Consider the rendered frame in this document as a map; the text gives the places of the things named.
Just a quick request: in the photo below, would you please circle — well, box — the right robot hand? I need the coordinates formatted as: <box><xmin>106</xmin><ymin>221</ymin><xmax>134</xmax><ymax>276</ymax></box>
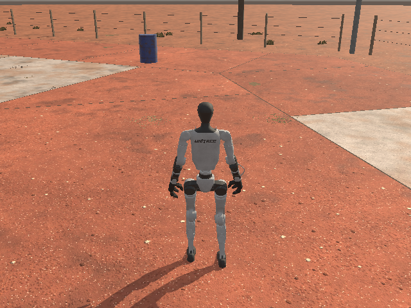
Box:
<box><xmin>228</xmin><ymin>180</ymin><xmax>243</xmax><ymax>194</ymax></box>

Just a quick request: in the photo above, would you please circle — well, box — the humanoid robot head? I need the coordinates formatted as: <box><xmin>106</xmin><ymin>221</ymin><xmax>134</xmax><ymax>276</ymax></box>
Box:
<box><xmin>195</xmin><ymin>102</ymin><xmax>216</xmax><ymax>133</ymax></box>

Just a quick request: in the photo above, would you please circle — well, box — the right robot upper arm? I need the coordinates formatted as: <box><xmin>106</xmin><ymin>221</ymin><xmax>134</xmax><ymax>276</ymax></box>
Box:
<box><xmin>219</xmin><ymin>130</ymin><xmax>236</xmax><ymax>165</ymax></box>

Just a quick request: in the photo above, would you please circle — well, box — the left robot forearm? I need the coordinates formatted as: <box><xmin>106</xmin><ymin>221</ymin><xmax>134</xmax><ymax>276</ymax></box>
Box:
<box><xmin>170</xmin><ymin>156</ymin><xmax>182</xmax><ymax>184</ymax></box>

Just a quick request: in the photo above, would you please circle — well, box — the right robot forearm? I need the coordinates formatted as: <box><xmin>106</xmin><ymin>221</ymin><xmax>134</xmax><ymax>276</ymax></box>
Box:
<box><xmin>229</xmin><ymin>155</ymin><xmax>241</xmax><ymax>182</ymax></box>

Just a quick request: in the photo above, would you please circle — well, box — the left robot hand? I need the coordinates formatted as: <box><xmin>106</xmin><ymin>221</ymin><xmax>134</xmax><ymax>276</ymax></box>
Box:
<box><xmin>168</xmin><ymin>182</ymin><xmax>183</xmax><ymax>198</ymax></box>

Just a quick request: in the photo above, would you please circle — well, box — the robot left thigh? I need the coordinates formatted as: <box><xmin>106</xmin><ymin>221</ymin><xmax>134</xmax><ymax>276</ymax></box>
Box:
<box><xmin>184</xmin><ymin>178</ymin><xmax>197</xmax><ymax>222</ymax></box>

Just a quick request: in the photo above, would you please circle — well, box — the left robot upper arm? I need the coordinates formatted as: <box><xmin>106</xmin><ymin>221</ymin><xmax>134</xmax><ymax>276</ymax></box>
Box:
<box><xmin>176</xmin><ymin>130</ymin><xmax>192</xmax><ymax>166</ymax></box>

